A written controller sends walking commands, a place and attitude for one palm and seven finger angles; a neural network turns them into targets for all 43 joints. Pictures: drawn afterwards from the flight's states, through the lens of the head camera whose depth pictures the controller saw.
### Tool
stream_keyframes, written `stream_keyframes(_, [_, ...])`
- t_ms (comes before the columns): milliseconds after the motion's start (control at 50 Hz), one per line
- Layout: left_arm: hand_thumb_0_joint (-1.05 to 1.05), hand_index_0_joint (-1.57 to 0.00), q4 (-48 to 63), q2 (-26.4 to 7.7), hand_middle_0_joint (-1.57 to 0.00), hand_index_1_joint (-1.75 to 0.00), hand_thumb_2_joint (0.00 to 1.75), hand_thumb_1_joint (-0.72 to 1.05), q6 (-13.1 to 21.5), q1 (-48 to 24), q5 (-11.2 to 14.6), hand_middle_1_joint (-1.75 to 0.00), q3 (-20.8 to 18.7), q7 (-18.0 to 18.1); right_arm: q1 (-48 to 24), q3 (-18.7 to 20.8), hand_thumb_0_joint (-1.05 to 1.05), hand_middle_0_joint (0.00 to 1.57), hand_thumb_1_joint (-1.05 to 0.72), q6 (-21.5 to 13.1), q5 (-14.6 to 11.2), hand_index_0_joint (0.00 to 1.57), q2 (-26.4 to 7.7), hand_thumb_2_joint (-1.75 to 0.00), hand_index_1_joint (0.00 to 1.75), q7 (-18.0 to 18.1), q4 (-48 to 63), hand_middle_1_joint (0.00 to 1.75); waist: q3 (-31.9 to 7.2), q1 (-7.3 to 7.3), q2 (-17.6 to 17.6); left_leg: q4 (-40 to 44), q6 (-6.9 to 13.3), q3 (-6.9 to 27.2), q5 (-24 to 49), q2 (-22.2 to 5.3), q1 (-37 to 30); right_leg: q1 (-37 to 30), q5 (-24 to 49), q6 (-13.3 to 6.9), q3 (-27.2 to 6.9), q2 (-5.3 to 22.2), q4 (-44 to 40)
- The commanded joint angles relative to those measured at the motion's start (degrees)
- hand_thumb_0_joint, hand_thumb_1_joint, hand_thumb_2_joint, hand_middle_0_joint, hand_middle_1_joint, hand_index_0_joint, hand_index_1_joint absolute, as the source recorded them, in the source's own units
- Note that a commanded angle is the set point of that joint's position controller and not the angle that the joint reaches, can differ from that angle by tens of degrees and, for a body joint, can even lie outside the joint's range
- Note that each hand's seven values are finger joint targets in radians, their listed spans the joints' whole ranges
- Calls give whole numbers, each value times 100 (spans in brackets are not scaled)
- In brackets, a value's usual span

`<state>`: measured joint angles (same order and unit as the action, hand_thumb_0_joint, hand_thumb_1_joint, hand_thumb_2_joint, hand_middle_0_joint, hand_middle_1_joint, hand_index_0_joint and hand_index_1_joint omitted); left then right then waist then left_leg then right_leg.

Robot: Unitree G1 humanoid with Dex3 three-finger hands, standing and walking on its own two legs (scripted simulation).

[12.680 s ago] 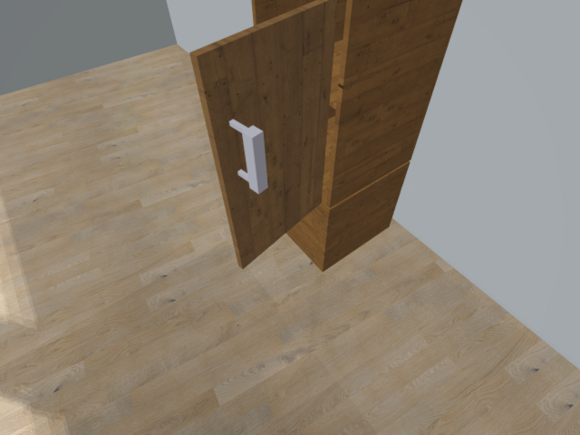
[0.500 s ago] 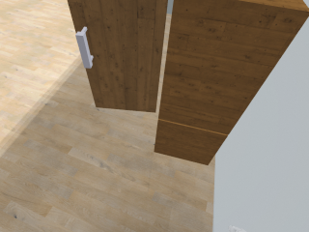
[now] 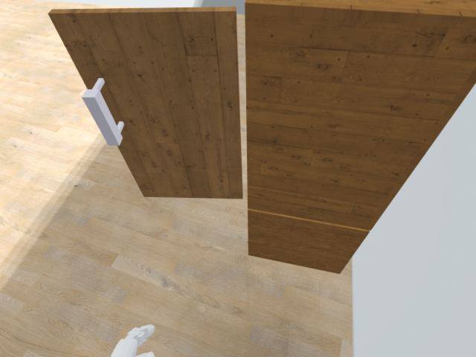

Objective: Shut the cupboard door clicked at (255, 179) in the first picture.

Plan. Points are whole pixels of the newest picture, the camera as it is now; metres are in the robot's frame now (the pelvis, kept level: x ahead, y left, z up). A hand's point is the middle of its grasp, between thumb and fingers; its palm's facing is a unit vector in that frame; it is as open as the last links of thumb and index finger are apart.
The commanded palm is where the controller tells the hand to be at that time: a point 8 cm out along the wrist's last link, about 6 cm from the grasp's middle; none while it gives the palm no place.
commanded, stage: take the last steps up to it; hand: left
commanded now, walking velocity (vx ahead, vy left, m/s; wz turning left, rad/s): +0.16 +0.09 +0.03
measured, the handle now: (107, 112) +0.60 +0.31 +0.05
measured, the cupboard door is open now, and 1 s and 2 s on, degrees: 100 100 100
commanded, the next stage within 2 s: come to a stop and stand still in 0.02 s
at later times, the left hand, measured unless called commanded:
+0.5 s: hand out of the picture +0.08 +0.24 -0.18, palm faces +0.04 -0.97 -0.22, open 7.3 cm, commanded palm none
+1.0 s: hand out of the picture +0.13 +0.20 -0.17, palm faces -0.03 -0.98 -0.19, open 7.2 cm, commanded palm none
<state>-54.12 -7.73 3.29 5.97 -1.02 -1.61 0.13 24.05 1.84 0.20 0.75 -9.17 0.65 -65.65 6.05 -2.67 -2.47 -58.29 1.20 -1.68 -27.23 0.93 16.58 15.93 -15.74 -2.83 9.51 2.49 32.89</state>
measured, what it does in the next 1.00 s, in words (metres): steps on the spot: left foot, then right foot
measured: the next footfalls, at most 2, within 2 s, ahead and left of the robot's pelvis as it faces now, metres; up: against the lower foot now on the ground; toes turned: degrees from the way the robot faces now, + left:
left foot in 0.28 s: +0.19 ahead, +0.16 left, +0.00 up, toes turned +5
right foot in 0.64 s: +0.07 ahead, -0.08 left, +0.00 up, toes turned -7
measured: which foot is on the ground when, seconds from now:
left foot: up 0.00-0.26, down 0.28-0.64, up 0.66-0.84, down 0.86-1.00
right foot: down 0.00-0.30, up 0.32-0.62, down 0.64-1.00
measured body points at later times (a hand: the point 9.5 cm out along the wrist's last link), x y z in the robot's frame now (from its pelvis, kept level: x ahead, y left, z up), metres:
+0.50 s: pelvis +0.08 +0.05 +0.00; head +0.13 +0.06 +0.45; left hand +0.08 +0.29 -0.16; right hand +0.21 -0.17 -0.14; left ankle +0.15 +0.16 -0.73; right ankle +0.02 -0.06 -0.68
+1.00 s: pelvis +0.08 +0.02 +0.01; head +0.11 +0.03 +0.46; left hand +0.14 +0.25 -0.15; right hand +0.06 -0.21 -0.15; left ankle +0.06 +0.14 -0.73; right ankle +0.03 -0.08 -0.73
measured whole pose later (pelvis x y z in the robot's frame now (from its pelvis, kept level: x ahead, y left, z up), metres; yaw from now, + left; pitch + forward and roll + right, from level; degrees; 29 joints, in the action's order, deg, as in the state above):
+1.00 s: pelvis +0.08 +0.02 +0.01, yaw -3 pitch +0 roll +0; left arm -61.8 -10.5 -0.3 11.0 -0.3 -1.0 1.6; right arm 15.4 1.1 1.1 0.7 -8.3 2.3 -65.6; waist 2.3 -0.4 1.4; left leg -26.9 -0.4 -2.9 -16.6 -1.4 10.6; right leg 8.3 -17.8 -1.3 4.5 0.0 25.7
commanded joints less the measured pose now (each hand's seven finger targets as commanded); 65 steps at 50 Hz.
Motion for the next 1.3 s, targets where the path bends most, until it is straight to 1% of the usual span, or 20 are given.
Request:
stream_keyframes(0, [0,-20,-190,-726,-20,-30,90,90,48,1025,24,-30,-245,112,-268,87,0,20,-90,-53,57,20,-117,-90,30,-74,548,30,-229,341,927,-331,-224,164,696,-638,1211,-440,1524,-655,-1305,1743,-2125])
stream_keyframes(160, [0,-20,-377,-978,-20,-30,90,90,31,1006,-32,-30,-273,98,-806,73,0,20,-90,-49,24,20,-44,-90,30,-125,777,30,-484,353,1095,1996,-459,-383,1380,-302,528,-688,3329,-455,-612,1340,-1405])
stream_keyframes(220, [0,-20,-424,-1053,-20,-30,90,90,-115,929,-13,-30,-226,159,-687,95,0,20,-90,-70,8,20,-324,-90,30,-65,761,30,-589,152,936,3121,-413,-320,2690,-274,-616,-208,2685,-108,-485,1083,-629])
stream_keyframes(260, [0,-20,-440,-687,-20,-30,90,90,-229,1398,56,-30,-114,207,-509,198,0,20,-90,-150,8,20,-1035,-90,30,26,806,30,-1143,220,-458,3190,229,946,5566,-1653,-1399,264,-54,420,-233,411,103])
stream_keyframes(300, [0,-20,-423,-551,-20,-30,90,90,-353,1574,47,-30,-46,253,-675,236,0,20,-90,-68,43,20,-1260,-90,30,108,851,30,-828,207,-480,3729,808,1054,4791,-2143,-560,-16,-2014,401,-511,131,1313])
stream_keyframes(340, [0,-20,-487,-654,-20,-30,90,90,-483,1472,30,-30,-90,207,-1067,185,0,20,-90,-39,51,20,-1137,-90,30,211,956,30,-698,209,-1221,3866,873,1160,5155,-2104,-442,390,-1861,429,-740,169,2117])
stream_keyframes(440, [0,-20,-320,-807,-20,-30,90,90,-605,1404,24,-30,-230,133,-1374,288,0,20,-90,63,47,20,-1255,-90,30,264,1116,30,-1207,196,-417,3787,1050,1034,3904,-2209,-719,725,-1574,417,-965,48,2571])
stream_keyframes(540, [0,-20,-221,-592,-20,-30,90,90,-589,1599,-4,-30,-232,70,-1627,341,0,20,-90,103,93,20,-1295,-90,30,203,1127,30,-1088,310,-554,3985,731,866,2007,-2007,-101,-141,-1111,303,-697,17,781])
stream_keyframes(580, [0,-20,-345,-678,-20,-30,90,90,-541,2025,-46,-30,-255,74,-1668,348,0,20,-90,163,38,20,-1160,-90,30,156,1140,30,-954,479,-81,3591,325,423,1067,-1411,513,-951,-73,241,-610,-46,-718])
stream_keyframes(620, [0,-20,-154,-1400,-20,-30,90,90,-440,1491,-113,-30,-303,121,-1671,228,0,20,-90,210,-39,20,-516,-90,30,46,1270,30,-352,372,1998,2007,-287,-338,-41,-246,985,-97,-419,-500,-2595,1656,-2258])
stream_keyframes(640, [0,-20,-9,-1362,-20,-30,90,90,-395,1137,-85,-30,-249,132,-1831,226,0,20,-90,237,-19,20,-622,-90,30,10,1300,30,-343,399,1467,1326,-230,28,-252,-318,643,449,-519,-791,-2487,1824,-2274])
stream_keyframes(720, [0,-20,-83,-1008,-20,-30,90,90,-294,642,-37,-30,-159,157,-1384,189,0,20,-90,224,-1,20,-388,-90,30,-2,905,30,-163,157,1158,977,-233,1,385,-278,529,138,1209,-637,-1487,1131,-1682])
stream_keyframes(780, [0,-20,-328,-1054,-20,-30,90,90,-218,1008,-8,-30,-137,165,-1149,105,0,20,-90,90,-26,20,-321,-90,30,57,729,30,-685,250,921,2687,-315,-140,699,-226,132,-1016,3261,-544,-1370,1043,-830])
stream_keyframes(860, [0,-20,-483,-732,-20,-30,90,90,-220,1120,119,-30,-42,171,-810,47,0,20,-90,-103,5,20,-710,-90,30,191,419,30,-1026,341,-131,3330,61,554,4264,-1119,-945,-876,1963,169,-1007,417,-740])
stream_keyframes(940, [0,-20,-654,-803,-20,-30,90,90,-310,862,113,-30,-31,137,-759,-21,0,20,-90,-47,-8,20,-572,-90,30,213,210,30,-524,315,-454,3765,-98,452,2954,-909,-532,-981,1178,140,-1006,402,-1061])
stream_keyframes(1080, [0,-20,-823,-755,-20,-30,90,90,-251,880,103,-30,1,138,-570,-54,0,20,-90,-93,-3,20,-478,-90,30,198,78,30,-554,287,324,3859,-135,317,2664,-761,-729,-1103,1458,103,-1022,458,-1353])
stream_keyframes(1100, [0,-20,-284,-1592,-20,-30,90,90,-126,1154,-31,-30,61,207,-642,-26,0,20,-90,-208,41,20,-923,-90,30,145,826,30,-146,251,-187,3587,-150,508,2972,-489,-566,-1088,2137,51,-1223,419,-1153])
stream_keyframes(1140, [0,-20,-298,-1347,-20,-30,90,90,-67,1146,-34,-30,-173,255,-626,163,0,20,-90,-320,82,20,-883,-90,30,210,818,30,-1199,235,175,2933,-26,278,3007,-503,-414,-1413,3700,-112,-1320,717,-562])
stream_keyframes(1220, [0,-20,-135,-1198,-20,-30,90,90,-99,1289,-6,-30,-77,283,-569,112,0,20,-90,-217,33,20,-704,-90,30,169,1041,30,-974,239,1236,2892,0,116,1940,-370,-65,-1471,4103,-144,-1214,832,-521])
stream_keyframes(1280, [0,-20,12,-1244,-20,-30,90,90,-155,1182,-7,-30,-73,277,-682,145,0,20,-90,-169,22,20,-873,-90,30,177,1097,30,-544,206,544,3003,35,213,2807,-536,-345,-824,3157,-80,-1103,632,-516])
